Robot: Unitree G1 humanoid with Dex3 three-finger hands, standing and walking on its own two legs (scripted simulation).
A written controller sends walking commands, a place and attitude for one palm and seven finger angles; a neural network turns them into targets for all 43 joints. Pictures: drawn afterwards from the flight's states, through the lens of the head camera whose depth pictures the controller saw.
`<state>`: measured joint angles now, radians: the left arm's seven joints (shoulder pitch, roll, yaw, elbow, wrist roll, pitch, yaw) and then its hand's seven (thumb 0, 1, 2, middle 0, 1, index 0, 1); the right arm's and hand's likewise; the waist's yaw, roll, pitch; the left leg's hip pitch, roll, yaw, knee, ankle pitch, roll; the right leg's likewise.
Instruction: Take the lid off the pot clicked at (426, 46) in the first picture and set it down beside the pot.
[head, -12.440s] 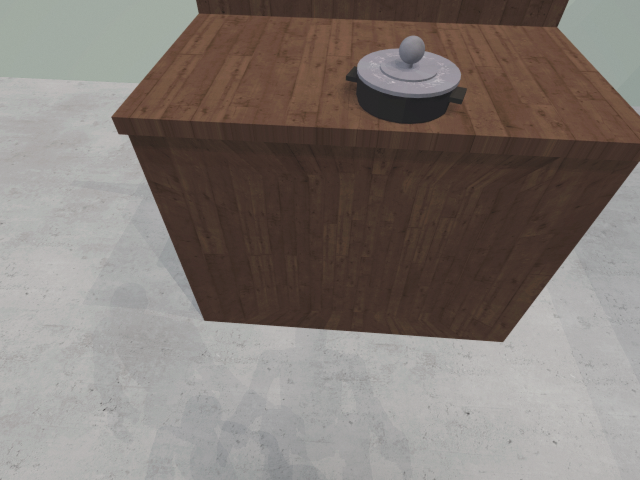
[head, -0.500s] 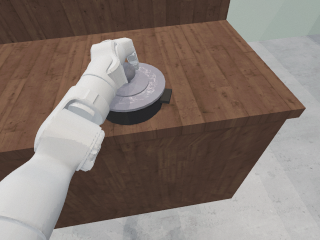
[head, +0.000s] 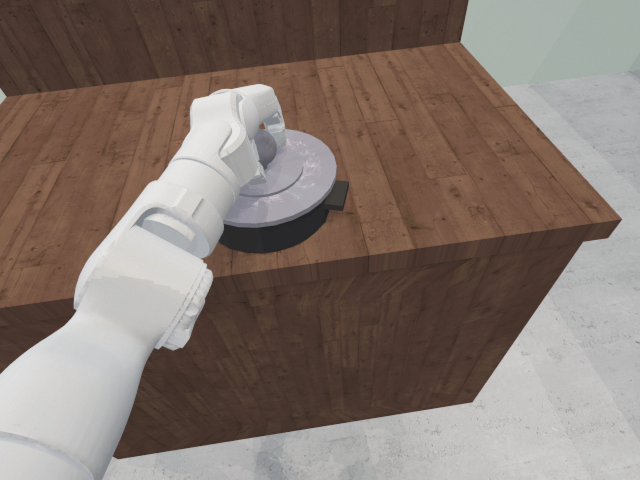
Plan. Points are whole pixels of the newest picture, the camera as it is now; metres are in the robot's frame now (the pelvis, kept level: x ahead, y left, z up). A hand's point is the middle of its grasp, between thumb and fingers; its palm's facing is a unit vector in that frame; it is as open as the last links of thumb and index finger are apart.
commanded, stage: close the fingers and squeeze the knob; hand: left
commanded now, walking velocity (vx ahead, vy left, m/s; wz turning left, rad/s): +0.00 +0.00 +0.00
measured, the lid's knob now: (258, 147) +0.51 +0.07 +0.17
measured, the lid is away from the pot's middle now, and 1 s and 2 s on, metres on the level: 0.01 0.01 0.01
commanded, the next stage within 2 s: lift the lid straight up in 1.40 s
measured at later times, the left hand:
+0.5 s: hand (250, 153) +0.47 +0.07 +0.19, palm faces -0.39 -0.14 -0.91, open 8.1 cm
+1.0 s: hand (246, 154) +0.46 +0.08 +0.19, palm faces -0.36 -0.14 -0.92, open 7.7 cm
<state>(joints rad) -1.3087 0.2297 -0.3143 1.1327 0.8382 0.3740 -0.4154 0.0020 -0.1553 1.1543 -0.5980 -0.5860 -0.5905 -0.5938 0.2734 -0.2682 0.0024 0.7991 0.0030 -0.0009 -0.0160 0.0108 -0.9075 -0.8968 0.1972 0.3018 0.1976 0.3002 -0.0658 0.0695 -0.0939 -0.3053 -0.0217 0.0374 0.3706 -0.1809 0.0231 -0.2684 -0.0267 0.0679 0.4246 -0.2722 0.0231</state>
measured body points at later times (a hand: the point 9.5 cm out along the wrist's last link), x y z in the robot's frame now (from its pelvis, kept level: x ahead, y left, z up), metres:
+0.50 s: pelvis -0.01 +0.00 +0.00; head +0.02 -0.03 +0.45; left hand +0.48 +0.08 +0.24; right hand +0.06 -0.26 -0.14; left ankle +0.00 +0.11 -0.74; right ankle -0.04 -0.14 -0.74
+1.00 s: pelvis +0.00 +0.00 +0.00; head +0.01 -0.03 +0.45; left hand +0.48 +0.08 +0.24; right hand +0.08 -0.25 -0.14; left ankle +0.00 +0.11 -0.74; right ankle -0.04 -0.14 -0.74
